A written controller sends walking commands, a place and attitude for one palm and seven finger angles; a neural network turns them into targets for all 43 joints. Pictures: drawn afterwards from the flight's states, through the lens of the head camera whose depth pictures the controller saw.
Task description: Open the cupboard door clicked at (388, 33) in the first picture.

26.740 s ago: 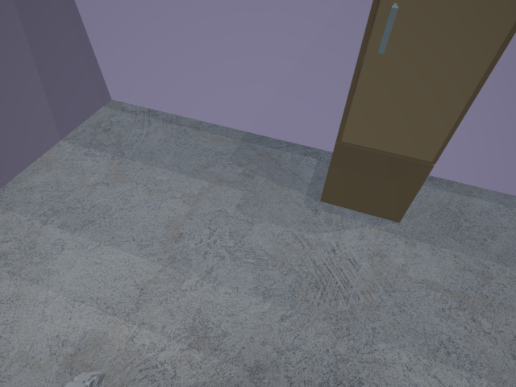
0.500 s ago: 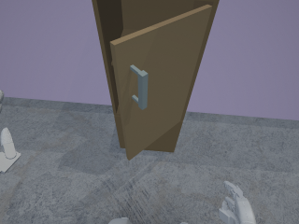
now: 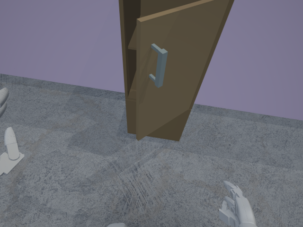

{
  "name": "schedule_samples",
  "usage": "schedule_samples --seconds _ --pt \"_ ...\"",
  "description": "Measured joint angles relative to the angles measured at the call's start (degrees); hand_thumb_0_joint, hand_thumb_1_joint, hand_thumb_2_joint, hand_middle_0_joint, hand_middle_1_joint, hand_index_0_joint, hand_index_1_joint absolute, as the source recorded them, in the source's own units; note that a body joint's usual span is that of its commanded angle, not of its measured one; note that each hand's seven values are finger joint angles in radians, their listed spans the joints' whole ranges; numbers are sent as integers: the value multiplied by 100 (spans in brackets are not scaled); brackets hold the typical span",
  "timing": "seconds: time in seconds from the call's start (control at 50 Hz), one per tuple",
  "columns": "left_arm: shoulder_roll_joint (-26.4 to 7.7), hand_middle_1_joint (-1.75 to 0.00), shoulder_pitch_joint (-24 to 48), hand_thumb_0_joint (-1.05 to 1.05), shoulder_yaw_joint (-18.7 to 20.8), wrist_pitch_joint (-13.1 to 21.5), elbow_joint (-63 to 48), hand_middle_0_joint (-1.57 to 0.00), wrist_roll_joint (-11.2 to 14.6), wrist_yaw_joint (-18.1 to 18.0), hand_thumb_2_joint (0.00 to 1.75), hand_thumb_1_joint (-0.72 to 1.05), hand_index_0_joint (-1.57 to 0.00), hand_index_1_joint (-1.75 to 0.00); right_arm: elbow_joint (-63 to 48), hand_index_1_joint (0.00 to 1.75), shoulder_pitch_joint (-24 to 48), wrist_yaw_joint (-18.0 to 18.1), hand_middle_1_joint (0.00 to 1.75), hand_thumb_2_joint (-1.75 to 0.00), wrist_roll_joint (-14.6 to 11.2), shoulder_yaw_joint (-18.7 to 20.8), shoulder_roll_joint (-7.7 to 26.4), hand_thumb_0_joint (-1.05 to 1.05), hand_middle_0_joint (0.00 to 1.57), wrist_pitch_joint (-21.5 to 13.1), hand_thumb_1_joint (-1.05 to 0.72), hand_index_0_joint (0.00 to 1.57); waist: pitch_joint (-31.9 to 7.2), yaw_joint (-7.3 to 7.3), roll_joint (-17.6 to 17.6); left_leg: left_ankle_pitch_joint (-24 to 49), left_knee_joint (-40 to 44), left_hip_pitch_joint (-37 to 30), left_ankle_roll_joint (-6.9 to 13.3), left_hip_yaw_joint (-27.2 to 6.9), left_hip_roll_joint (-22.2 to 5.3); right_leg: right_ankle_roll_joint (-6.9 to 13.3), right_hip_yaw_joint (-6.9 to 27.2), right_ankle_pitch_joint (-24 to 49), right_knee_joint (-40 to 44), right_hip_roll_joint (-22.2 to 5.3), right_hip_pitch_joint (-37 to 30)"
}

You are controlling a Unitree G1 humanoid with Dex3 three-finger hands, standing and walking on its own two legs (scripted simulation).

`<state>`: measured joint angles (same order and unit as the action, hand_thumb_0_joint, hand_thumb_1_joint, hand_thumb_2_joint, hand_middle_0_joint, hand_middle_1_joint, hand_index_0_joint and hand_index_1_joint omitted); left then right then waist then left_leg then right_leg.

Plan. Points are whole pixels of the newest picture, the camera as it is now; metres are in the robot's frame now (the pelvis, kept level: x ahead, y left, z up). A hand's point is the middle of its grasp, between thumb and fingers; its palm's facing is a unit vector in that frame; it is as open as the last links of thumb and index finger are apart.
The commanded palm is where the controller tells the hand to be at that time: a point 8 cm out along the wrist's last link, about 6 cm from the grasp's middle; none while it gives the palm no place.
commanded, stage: stop stepping back and stand still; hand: left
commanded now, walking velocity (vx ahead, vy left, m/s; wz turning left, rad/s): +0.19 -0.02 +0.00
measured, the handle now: (156, 66) +0.54 +0.04 +0.12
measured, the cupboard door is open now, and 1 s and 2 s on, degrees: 46 46 46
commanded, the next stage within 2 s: let the arm hang, fingers relaxed in 1.50 s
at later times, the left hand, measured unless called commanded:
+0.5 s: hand (0, 223) +0.10 +0.23 +0.17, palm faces +0.42 -0.79 -0.44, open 7.4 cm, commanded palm +0.05 +0.27 +0.18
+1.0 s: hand out of the picture +0.10 +0.27 +0.16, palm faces +0.38 -0.79 -0.48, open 7.4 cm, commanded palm +0.04 +0.31 +0.18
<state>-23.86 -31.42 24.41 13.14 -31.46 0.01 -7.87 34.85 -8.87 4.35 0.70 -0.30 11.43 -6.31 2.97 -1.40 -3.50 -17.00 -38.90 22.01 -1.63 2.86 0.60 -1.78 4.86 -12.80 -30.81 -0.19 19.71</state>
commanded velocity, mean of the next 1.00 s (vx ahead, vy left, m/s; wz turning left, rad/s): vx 0.12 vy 0.03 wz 0.00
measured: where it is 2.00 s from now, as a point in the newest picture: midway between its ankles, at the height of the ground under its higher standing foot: outside the picture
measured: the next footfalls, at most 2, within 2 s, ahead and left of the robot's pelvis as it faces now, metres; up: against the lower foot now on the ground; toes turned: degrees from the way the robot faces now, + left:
left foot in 0.02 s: +0.05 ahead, +0.10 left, +0.00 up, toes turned +3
right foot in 0.34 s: -0.07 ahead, -0.09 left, +0.00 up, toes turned -4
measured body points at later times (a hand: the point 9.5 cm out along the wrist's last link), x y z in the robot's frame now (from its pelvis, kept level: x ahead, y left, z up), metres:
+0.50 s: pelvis -0.10 -0.03 +0.01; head -0.11 -0.03 +0.46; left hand +0.08 +0.27 +0.19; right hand +0.04 -0.28 -0.08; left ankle -0.07 +0.11 -0.68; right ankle -0.11 -0.09 -0.73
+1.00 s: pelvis -0.11 +0.02 +0.01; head -0.11 +0.01 +0.46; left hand +0.07 +0.31 +0.18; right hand +0.05 -0.21 -0.08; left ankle -0.10 +0.12 -0.73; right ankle -0.11 -0.09 -0.73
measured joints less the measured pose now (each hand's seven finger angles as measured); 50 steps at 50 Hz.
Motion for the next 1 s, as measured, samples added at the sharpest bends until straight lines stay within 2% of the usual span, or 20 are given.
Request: schedule_samples --seconds 0.02,0.04,0.06,0.1,0.14,0.22,0.3,0.34,0.36,0.42,0.46,0.5,0.62,0.68,0.7,0.74,0.78,1.0 --pt "-40 -30 1 1 -14 -30 -75 -21 21 -6 90 88 -21 -30 -138 30 -4 29 30 -90 1 8 76 2 20 -56 -90 21 -38 65 139 352 568 -266 122 -67 -103 -26 -99 -14 -111 70 136" --pt "-131 -30 101 1 -12 -52 -90 -21 22 -17 90 88 -21 -30 -174 30 56 58 30 -90 10 67 50 2 20 -121 -90 21 25 122 105 247 671 -246 264 -85 -38 -30 -130 -328 -403 16 304" --pt "-212 -30 193 1 7 -65 -87 -21 25 -27 90 88 -21 -30 -178 30 125 60 30 -90 14 106 -12 2 20 -170 -90 21 146 98 17 237 668 -240 352 -51 36 5 -76 -754 -784 -7 430" --pt "-298 -30 129 1 99 -49 -94 -22 78 -48 90 88 -21 -30 -194 30 179 11 29 -90 8 77 -133 2 20 -247 -90 20 269 47 -50 385 820 -340 400 24 26 54 -126 -1208 -1382 83 573" --pt "-330 -30 -96 1 185 -131 -202 -22 118 -67 90 88 -21 -30 -245 30 99 -59 29 -90 11 0 -239 2 20 -318 -90 20 262 83 -9 599 1061 -473 363 16 -58 53 -367 -1194 -1627 166 532" --pt "-266 -30 -453 1 165 -233 -355 -21 147 -109 90 88 -21 -30 -237 30 -195 -141 30 -90 1 -177 -329 2 20 -364 -90 21 -2 76 84 884 1431 -645 308 61 -178 25 -739 -1093 -1317 184 98" --pt "-137 -30 -314 1 -2 -342 125 -21 77 -185 90 88 -21 -30 -87 30 -408 -73 30 -90 38 -254 -298 2 21 -181 -90 21 -359 81 189 730 1509 -548 252 141 -184 181 -956 -1248 -397 126 -691" --pt "-117 -30 -99 1 -25 -426 409 -21 60 -204 90 88 -21 -30 -47 30 -428 -50 30 -90 47 -237 -251 2 21 -70 -89 21 -455 70 169 221 1153 -233 202 215 -144 419 -859 -1119 291 116 -987" --pt "-59 -30 23 1 -65 -479 506 -21 75 -189 90 88 -21 -30 17 30 -389 -49 30 -90 44 -213 -191 2 21 -15 -89 21 -422 30 214 -36 690 -17 188 156 -153 547 -849 -601 358 142 -916" --pt "109 -30 195 1 -200 -479 672 -21 130 -127 90 88 -21 -30 326 30 -384 -76 30 -90 34 -150 -34 2 21 47 -90 21 -376 -35 208 -246 -966 470 128 -45 -105 667 -797 -216 400 165 -875" --pt "202 -30 135 1 -241 -396 719 -21 134 -106 90 88 -21 -30 403 30 -517 -83 30 -90 20 -101 33 2 21 42 -90 21 -479 14 124 -74 -1351 520 101 -22 -110 657 -754 -171 549 128 -912" --pt "259 -30 50 1 -274 -308 735 -21 117 -97 90 88 -21 -30 407 30 -653 -43 30 -90 17 -38 114 2 21 6 -90 21 -578 102 85 23 -1163 379 128 35 -165 652 -745 -112 655 101 -920" --pt "158 -30 -45 1 -296 -113 744 -21 78 -95 90 88 -21 -30 381 30 -900 87 29 -90 2 196 363 2 20 -116 -90 20 -642 244 140 -113 470 -519 312 174 -253 628 -813 -130 572 94 -815" --pt "105 -30 -106 1 -190 -67 630 -22 107 -118 90 88 -21 -30 266 30 -939 88 29 -90 -3 271 484 2 20 -151 -90 20 -573 270 336 186 1278 -1020 392 74 -290 576 -887 -276 287 202 -701" --pt "70 -30 -93 1 -145 -47 627 -22 117 -123 90 88 -21 -30 278 30 -893 92 29 -90 -7 294 461 2 20 -152 -90 20 -513 280 329 330 1295 -1041 288 58 -277 553 -888 -342 157 182 -667" --pt "26 -30 -74 1 -77 -32 664 -21 135 -117 90 88 -21 -30 273 30 -809 69 29 -90 -42 278 388 2 20 -129 -90 20 -424 240 284 275 1174 -1061 118 113 -241 519 -826 -399 36 133 -673" --pt "16 -30 -94 1 -37 -24 724 -21 133 -93 90 88 -21 -30 243 30 -738 35 29 -90 -50 221 321 2 20 -135 -90 20 -421 220 311 178 1094 -1050 77 160 -244 488 -777 -395 25 131 -673" --pt "189 -30 27 1 -217 -77 845 -21 111 10 90 88 -21 -30 102 30 -383 -96 29 -90 -6 -86 -52 2 20 -153 -90 21 -263 106 381 255 1173 -1014 271 256 -152 289 -679 -141 317 48 -714"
